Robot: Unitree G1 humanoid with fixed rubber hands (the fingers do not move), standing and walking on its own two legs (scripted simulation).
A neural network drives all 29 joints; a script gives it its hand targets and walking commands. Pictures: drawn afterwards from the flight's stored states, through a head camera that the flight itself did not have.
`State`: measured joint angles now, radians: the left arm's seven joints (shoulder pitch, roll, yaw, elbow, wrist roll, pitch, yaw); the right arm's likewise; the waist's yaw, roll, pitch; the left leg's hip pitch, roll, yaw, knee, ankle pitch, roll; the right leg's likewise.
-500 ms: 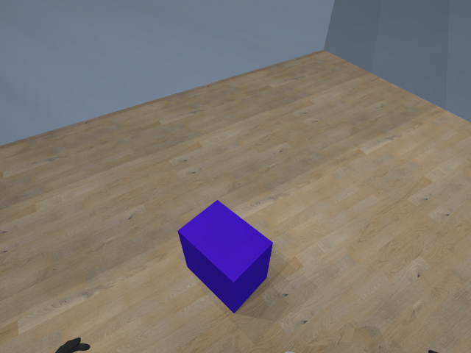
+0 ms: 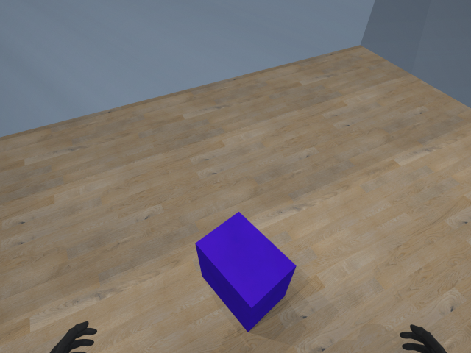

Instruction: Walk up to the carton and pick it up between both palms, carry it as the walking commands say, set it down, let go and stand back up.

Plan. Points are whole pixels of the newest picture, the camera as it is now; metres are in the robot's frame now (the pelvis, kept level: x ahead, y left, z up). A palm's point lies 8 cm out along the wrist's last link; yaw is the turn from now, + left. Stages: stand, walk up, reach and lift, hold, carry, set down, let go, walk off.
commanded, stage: walk up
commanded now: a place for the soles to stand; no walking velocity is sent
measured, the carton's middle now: (243, 271) +0.53 +0.00 -0.61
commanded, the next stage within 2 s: none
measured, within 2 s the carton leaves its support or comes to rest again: neither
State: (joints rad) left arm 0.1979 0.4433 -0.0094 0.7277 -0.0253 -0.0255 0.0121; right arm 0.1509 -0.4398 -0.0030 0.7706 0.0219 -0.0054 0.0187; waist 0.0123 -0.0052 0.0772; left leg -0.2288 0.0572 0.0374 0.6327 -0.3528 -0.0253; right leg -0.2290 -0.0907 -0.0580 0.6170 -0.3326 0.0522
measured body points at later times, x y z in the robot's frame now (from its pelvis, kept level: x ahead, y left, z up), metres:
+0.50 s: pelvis +0.00 +0.00 +0.02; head +0.00 +0.00 +0.47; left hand +0.11 +0.32 -0.10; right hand +0.09 -0.31 -0.10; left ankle -0.01 +0.13 -0.73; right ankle +0.00 -0.15 -0.73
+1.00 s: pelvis +0.01 -0.12 -0.02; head +0.05 -0.10 +0.43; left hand +0.11 +0.23 -0.10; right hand +0.09 -0.49 -0.09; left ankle -0.01 +0.12 -0.71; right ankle +0.09 -0.25 -0.73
